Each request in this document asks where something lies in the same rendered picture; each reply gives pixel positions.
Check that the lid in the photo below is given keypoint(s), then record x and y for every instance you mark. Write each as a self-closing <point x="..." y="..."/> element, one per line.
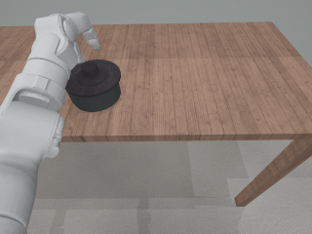
<point x="108" y="77"/>

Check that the robot left forearm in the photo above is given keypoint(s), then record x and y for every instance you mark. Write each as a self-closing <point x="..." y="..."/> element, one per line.
<point x="48" y="68"/>

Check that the left robot hand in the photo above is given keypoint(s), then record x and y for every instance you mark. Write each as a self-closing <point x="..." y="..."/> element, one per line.
<point x="86" y="28"/>

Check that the knob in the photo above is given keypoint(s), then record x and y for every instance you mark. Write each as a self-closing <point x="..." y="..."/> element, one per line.
<point x="89" y="69"/>

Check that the pot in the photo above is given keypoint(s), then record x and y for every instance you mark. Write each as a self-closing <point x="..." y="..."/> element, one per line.
<point x="99" y="103"/>

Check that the table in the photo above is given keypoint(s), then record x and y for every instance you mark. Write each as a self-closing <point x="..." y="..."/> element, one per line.
<point x="195" y="81"/>

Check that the robot left upper arm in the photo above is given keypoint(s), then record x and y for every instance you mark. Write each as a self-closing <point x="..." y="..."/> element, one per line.
<point x="28" y="134"/>

